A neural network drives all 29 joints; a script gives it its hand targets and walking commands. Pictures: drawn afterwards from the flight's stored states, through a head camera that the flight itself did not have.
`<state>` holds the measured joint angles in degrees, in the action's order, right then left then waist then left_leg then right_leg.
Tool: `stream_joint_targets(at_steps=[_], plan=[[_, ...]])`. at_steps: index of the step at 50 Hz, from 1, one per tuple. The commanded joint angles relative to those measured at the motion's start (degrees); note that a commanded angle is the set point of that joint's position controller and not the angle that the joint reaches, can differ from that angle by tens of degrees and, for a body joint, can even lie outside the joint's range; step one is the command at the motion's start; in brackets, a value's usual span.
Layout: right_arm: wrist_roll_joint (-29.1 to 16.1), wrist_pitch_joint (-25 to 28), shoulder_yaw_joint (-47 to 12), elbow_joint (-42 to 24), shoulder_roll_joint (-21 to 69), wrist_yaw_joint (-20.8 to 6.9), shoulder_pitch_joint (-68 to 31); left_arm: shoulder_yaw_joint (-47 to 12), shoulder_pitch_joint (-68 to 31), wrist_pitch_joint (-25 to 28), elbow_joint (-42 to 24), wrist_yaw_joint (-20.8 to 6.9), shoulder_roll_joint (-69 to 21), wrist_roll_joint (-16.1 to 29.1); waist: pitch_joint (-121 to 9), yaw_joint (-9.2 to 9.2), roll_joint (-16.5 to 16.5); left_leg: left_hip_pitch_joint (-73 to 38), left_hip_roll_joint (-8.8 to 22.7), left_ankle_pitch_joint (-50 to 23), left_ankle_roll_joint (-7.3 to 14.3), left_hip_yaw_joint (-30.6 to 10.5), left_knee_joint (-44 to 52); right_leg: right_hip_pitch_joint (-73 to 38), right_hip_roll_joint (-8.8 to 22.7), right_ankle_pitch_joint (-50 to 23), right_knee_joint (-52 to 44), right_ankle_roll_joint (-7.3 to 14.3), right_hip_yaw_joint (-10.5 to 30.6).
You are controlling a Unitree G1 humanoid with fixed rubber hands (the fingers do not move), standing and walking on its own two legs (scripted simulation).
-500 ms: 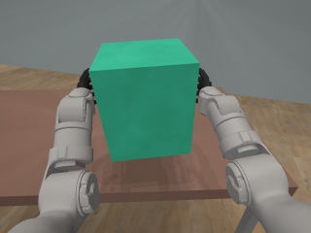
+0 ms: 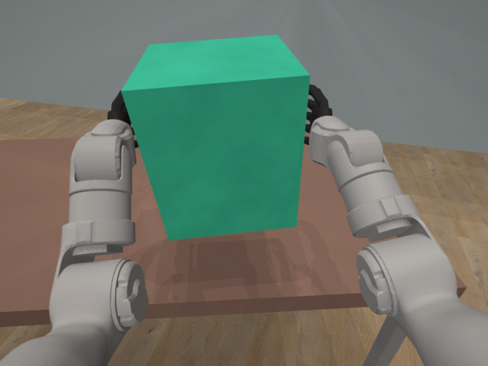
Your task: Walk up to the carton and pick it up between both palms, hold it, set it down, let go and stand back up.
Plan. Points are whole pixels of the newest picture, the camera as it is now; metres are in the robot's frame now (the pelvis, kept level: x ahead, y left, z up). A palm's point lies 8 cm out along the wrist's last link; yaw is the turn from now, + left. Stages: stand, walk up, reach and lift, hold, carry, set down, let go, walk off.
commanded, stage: hold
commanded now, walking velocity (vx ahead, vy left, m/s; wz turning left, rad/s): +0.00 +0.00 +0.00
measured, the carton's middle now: (223, 136) +0.40 +0.01 +0.26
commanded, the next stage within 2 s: none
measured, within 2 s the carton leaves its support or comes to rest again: neither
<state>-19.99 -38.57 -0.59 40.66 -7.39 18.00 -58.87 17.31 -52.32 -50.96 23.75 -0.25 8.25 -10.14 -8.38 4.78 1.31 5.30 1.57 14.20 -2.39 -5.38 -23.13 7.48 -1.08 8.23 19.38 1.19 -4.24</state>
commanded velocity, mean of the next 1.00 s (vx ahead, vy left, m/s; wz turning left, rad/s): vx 0.00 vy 0.00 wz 0.00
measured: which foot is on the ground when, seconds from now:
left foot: down 0.00-1.00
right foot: down 0.00-1.00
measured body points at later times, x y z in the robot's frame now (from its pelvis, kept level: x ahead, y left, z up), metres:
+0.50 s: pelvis -0.02 -0.01 +0.00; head -0.12 +0.00 +0.44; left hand +0.37 +0.16 +0.30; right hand +0.36 -0.15 +0.31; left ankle -0.01 +0.14 -0.74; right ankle +0.03 -0.10 -0.74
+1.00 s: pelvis -0.01 -0.01 +0.00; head -0.11 -0.01 +0.44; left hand +0.38 +0.15 +0.29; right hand +0.37 -0.16 +0.29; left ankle -0.01 +0.14 -0.74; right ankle +0.03 -0.10 -0.74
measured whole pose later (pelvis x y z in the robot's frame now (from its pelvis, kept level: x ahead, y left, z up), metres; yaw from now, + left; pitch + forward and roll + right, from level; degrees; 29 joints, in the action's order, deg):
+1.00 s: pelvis -0.01 -0.01 +0.00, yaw +0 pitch -1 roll -1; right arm -23.1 -41.9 -5.7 47.0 -9.4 18.9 -63.9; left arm 19.1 -53.6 -51.0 28.9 1.5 8.9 -6.5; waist -13.8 4.6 2.1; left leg 10.4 2.6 13.5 -3.5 -6.3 -24.2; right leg 12.2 -2.2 7.3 19.9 2.3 -5.0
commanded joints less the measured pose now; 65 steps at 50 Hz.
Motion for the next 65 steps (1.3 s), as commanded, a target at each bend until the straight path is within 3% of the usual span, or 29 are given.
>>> stream_joint_targets(at_steps=[1,8,17,25,31,39,45,55,65], plan=[[-14.1,2.8,-15.3,-29.8,38.1,-8.7,-57.2,-21.5,-54.1,5.8,-16.7,-8.0,-36.2,12.8,-29.6,-0.23,0.6,3.8,-5.7,-24.1,-1.5,3.3,2.4,-24.5,-4.3,-23.9,2.7,-4.0,1.8],[-14.0,0.4,-13.3,-24.0,37.4,-9.4,-55.4,-18.8,-54.5,3.9,-13.3,-8.5,-33.9,10.9,-22.9,-0.3,-0.6,6.2,-5.3,-18.2,-1.0,3.2,3.9,-21.0,-3.9,-18.4,1.6,-3.5,2.2],[-12.0,0.7,-8.9,-14.8,39.3,-11.3,-63.4,-16.9,-65.6,5.5,-6.2,-8.1,-33.7,11.5,-20.4,-1.01,2.3,11.7,-4.8,-6.6,-0.1,3.0,5.4,-15.9,-2.8,-6.1,-0.3,-2.6,3.1],[-9.4,2.4,-4.7,-8.0,37.3,-12.3,-65.7,-16.6,-69.4,8.3,0.1,-7.0,-35.3,13.7,-24.1,-0.11,4.8,13.7,-4.6,-2.2,-0.9,2.9,6.0,-13.9,-1.8,-1.0,-0.8,-2.5,4.0],[-10.0,3.7,-4.9,-7.2,35.7,-12.1,-65.1,-15.9,-67.4,9.9,0.9,-6.8,-36.1,14.2,-29.6,-0.32,4.4,11.7,-4.8,-7.5,-1.5,2.7,4.6,-16.1,-1.4,-5.0,-0.6,-2.9,4.4],[-14.4,3.4,-10.7,-18.2,38.6,-9.7,-64.9,-17.4,-64.0,9.2,-7.9,-6.2,-35.4,15.6,-35.3,-0.34,1.8,8.8,-5.9,-16.7,-1.2,2.3,1.8,-20.8,-1.7,-17.7,0.6,-4.8,4.4],[-16.1,1.4,-13.0,-23.3,41.8,-8.4,-64.4,-18.1,-64.7,7.8,-13.2,-6.0,-32.7,15.8,-33.7,-0.61,-0.2,9.7,-6.7,-14.4,-0.3,2.2,1.8,-20.6,-1.2,-18.8,0.8,-6.0,4.6],[-14.4,-0.2,-9.4,-18.3,39.4,-9.3,-65.2,-17.2,-66.0,6.2,-7.1,-5.9,-33.2,14.4,-27.3,-0.36,1.3,11.1,-5.6,-8.5,-0.2,2.2,3.5,-14.7,-1.9,-8.8,-0.4,-4.2,4.0],[-14.9,0.0,-7.0,-12.5,32.4,-11.0,-61.1,-18.8,-61.6,5.4,-5.2,-6.0,-37.7,13.5,-28.4,0.99,6.2,9.8,-4.4,-14.9,-3.9,1.4,3.1,-17.1,-4.0,-13.6,1.3,-1.9,3.2]])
